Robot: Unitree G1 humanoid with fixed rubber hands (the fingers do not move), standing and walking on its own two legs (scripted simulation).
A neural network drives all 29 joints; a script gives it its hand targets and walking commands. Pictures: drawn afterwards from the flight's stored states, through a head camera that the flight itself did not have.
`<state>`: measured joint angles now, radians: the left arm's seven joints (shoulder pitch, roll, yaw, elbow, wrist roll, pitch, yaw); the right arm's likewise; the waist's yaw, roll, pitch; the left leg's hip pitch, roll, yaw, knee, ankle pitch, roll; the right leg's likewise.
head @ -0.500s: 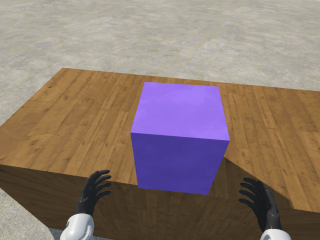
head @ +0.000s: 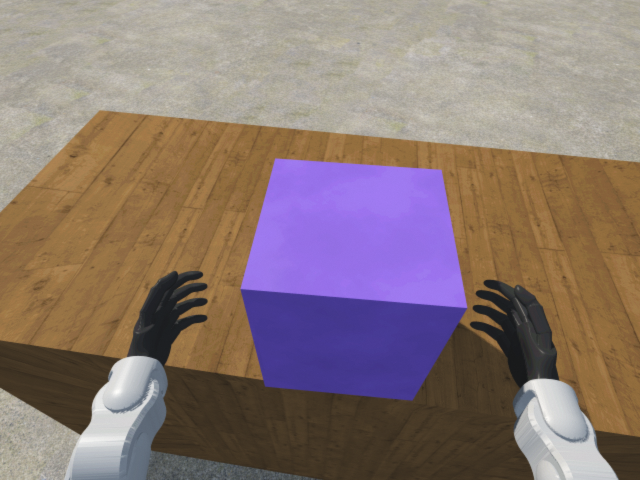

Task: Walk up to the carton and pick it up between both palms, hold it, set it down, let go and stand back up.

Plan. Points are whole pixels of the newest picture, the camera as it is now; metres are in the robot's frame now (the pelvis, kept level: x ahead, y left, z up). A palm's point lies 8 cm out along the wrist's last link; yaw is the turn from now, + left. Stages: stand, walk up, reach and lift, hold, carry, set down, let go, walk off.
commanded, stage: reach and lift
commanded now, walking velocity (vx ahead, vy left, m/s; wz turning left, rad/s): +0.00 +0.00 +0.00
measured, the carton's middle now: (347, 285) +0.35 -0.01 +0.04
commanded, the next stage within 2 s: none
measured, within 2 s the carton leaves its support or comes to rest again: neither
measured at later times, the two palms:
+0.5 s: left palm (161, 272) +0.31 +0.21 +0.12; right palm (540, 290) +0.31 -0.21 +0.12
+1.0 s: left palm (173, 230) +0.37 +0.21 +0.12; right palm (512, 241) +0.37 -0.20 +0.13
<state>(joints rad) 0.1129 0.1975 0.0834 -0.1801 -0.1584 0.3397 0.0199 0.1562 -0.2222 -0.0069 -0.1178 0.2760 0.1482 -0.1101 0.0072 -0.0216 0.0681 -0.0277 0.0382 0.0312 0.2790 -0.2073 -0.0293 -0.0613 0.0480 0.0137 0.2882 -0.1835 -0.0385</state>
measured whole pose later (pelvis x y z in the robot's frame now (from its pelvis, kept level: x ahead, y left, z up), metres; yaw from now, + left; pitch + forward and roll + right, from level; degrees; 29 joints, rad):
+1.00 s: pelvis -0.03 +0.01 +0.00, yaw +0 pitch +2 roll +0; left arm -0.68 0.25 0.15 0.56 -0.12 0.44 0.04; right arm -0.71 -0.32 0.01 0.71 0.36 0.27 -0.05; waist -0.02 -0.03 -0.02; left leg -0.20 0.03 0.02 0.34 -0.18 -0.02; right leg -0.23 0.04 0.02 0.33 -0.14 -0.03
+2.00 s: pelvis -0.04 +0.01 -0.01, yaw +1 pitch +9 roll -1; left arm -0.71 0.03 0.18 1.09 0.01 -0.26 0.13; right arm -0.72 -0.11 -0.06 1.10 0.15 -0.22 -0.15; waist -0.02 0.00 -0.09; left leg -0.43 0.03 -0.01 0.50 -0.23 -0.01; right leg -0.43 0.04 -0.01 0.44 -0.17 -0.02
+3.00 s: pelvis -0.02 +0.01 +0.00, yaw +2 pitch +1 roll -1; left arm -0.53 -0.07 0.30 0.82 0.27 -0.15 0.07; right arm -0.51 0.05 -0.35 0.89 -0.22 -0.24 -0.09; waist -0.02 -0.02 0.01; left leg -0.17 0.02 -0.01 0.34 -0.19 -0.01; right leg -0.16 0.03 -0.02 0.27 -0.13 -0.02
